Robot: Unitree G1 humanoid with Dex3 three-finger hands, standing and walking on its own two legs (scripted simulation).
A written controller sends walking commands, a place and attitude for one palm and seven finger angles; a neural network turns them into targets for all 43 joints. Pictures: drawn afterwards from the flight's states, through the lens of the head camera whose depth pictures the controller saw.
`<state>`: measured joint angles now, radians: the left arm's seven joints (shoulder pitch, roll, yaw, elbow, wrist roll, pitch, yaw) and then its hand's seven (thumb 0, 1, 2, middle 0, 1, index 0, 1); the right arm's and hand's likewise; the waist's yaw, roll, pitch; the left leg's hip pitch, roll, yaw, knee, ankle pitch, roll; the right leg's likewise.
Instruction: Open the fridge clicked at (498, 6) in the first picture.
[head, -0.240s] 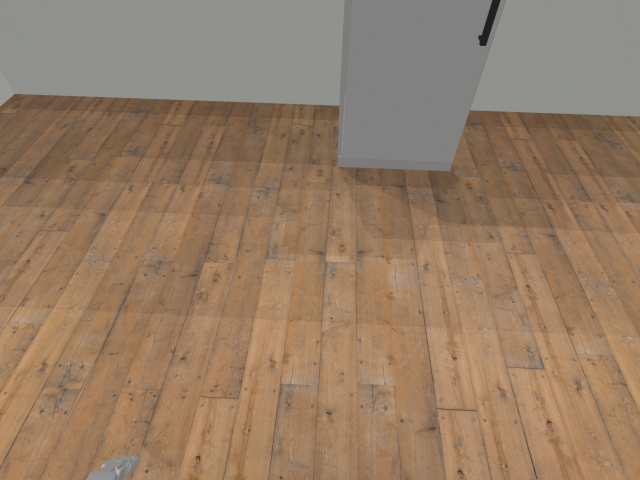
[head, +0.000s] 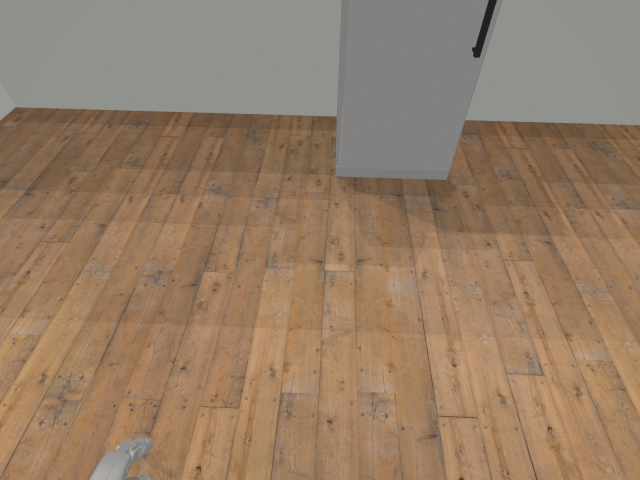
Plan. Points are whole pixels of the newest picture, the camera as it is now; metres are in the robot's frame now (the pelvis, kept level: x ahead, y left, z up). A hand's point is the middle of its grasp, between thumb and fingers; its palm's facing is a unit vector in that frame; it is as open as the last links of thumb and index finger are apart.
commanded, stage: stand and wait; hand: right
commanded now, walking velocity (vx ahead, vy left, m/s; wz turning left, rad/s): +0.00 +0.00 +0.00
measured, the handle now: out of the picture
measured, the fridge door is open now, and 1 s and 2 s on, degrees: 0 0 0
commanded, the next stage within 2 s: look at it before walking up in 0.80 s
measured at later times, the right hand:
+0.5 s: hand out of the picture +0.05 -0.23 -0.15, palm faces -0.02 +0.94 -0.34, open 7.3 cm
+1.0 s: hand out of the picture +0.04 -0.22 -0.15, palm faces -0.03 +0.95 -0.32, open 7.3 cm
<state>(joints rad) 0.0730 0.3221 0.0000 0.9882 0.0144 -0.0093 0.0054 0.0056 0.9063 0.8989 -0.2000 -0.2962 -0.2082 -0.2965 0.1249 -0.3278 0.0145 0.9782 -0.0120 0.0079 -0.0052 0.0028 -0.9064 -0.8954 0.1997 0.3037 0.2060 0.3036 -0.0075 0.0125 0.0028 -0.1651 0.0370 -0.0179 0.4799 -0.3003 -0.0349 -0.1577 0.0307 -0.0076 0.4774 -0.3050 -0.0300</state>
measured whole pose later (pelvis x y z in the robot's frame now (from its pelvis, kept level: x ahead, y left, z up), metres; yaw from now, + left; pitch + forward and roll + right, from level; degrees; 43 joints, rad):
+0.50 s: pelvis -0.02 +0.02 +0.01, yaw +0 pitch -2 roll +0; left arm 0.12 0.34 0.00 1.10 0.01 0.00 0.00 0.01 0.91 0.90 -0.20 -0.30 -0.21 -0.30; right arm 0.15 -0.34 0.01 1.06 -0.01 0.00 0.00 0.00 -0.91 -0.90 0.20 0.30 0.21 0.30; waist 0.00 0.00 0.03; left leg -0.14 0.02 -0.01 0.41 -0.23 -0.01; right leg -0.13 0.01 0.00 0.40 -0.23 -0.01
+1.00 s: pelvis -0.03 +0.02 +0.01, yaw +0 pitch -2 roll +0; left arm 0.13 0.34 0.00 1.12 0.01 0.00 0.00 0.01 0.91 0.90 -0.20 -0.30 -0.21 -0.30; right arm 0.14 -0.33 0.01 1.08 -0.01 0.00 0.00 0.00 -0.91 -0.90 0.20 0.30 0.21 0.30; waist 0.00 0.00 0.03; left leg -0.16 0.00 -0.01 0.38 -0.20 0.00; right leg -0.15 0.00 0.00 0.38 -0.20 0.00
